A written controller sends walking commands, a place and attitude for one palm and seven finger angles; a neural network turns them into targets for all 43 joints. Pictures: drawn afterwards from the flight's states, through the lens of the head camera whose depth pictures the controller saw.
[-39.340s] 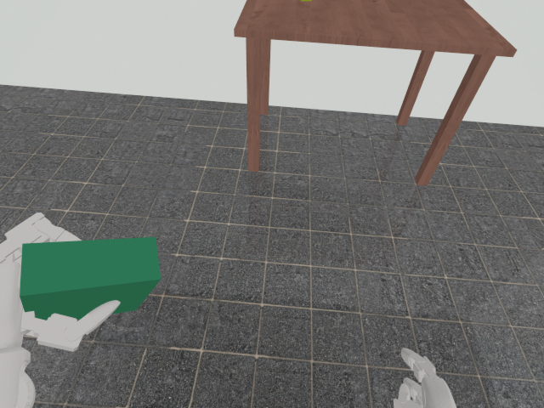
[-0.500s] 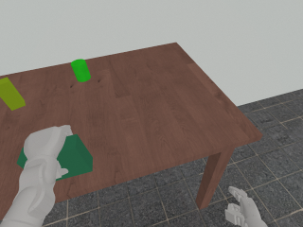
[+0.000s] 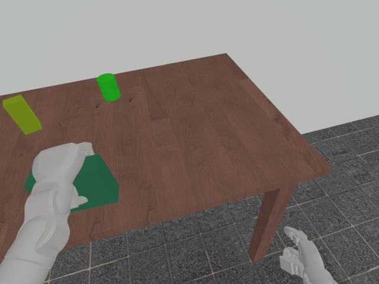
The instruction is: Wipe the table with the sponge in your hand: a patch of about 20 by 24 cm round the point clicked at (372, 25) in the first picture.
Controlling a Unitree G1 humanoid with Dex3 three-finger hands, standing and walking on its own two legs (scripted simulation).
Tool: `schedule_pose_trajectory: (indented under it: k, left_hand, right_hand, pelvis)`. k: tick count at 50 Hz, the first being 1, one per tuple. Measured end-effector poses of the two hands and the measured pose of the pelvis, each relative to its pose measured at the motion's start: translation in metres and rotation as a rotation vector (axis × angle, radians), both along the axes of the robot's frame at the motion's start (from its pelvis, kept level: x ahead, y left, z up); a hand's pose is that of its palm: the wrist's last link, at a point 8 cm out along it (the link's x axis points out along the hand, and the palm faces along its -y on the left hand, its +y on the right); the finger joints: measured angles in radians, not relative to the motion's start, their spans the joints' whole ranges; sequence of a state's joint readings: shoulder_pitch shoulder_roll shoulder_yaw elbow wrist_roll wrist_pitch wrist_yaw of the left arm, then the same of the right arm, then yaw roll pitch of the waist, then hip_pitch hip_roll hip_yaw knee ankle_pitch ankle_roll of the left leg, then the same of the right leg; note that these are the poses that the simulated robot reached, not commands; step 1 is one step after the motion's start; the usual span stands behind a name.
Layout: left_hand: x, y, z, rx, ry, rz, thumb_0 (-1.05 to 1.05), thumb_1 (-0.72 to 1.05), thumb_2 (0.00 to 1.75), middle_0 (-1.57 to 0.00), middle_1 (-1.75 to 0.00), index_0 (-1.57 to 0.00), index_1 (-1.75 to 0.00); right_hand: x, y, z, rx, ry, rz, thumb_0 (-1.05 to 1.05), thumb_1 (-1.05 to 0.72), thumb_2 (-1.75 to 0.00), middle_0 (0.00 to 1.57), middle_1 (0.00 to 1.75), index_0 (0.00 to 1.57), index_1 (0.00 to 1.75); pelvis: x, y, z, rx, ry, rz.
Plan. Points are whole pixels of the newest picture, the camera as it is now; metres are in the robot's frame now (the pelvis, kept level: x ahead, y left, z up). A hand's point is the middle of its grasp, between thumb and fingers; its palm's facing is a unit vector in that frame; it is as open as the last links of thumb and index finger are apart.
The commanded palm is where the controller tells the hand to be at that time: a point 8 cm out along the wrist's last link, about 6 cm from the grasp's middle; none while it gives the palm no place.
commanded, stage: lift the sponge slowly off the table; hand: left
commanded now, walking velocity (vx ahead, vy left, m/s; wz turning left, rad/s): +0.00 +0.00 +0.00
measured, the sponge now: (81, 190) +0.26 +0.29 +0.06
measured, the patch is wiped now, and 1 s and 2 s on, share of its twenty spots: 1.00 1.00 1.00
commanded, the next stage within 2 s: bring the sponge back beside the body in 1.04 s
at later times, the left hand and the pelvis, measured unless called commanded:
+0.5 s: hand (78, 163) +0.28 +0.27 +0.14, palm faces +0.06 -0.07 -1.00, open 9.3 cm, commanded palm +0.25 +0.28 +0.22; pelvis -0.01 -0.01 +0.00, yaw +0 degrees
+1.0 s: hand (69, 154) +0.27 +0.27 +0.18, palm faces +0.13 -0.06 -0.99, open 9.3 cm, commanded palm +0.23 +0.28 +0.25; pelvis -0.01 -0.01 +0.00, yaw -1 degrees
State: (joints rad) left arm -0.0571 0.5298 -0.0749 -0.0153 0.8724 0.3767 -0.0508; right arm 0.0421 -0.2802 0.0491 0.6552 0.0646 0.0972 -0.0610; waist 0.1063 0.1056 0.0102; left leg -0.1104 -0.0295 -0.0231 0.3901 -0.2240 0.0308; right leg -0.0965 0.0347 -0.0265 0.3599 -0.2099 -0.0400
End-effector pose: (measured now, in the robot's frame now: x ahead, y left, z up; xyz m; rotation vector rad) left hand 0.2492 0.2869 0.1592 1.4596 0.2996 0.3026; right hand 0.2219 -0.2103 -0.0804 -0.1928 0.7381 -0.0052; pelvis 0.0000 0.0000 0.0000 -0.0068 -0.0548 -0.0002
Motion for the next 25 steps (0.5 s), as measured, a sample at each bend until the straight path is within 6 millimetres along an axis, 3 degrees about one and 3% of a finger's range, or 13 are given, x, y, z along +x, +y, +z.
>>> schedule_pose_trajectory:
  k: [6,25]
  left_hand:
    - [0.005,-0.011,0.013,0.008,-0.04,-0.035,-0.01,-0.48,1.1,-0.79,-1.4,-0.84,-1.4]
    - [0.009,-0.016,0.033,0.019,-0.04,-0.018,-0.01,-0.48,1.1,-0.79,-1.4,-0.84,-1.4]
  right_hand:
    - [-0.001,0.001,0.001,0.017,-0.008,0.004,0.01,-0.9,-0.9,0.2,0.3,0.2,0.3]
    - [-0.002,-0.008,0.001,0.013,-0.013,0.005,0.01,-0.9,-0.9,0.2,0.3,0.2,0.3]
  pelvis:
    - [-0.001,-0.001,0.001,0.002,0.0,-0.008]
    - [-0.006,-0.008,0.0,0.007,-0.003,-0.008]
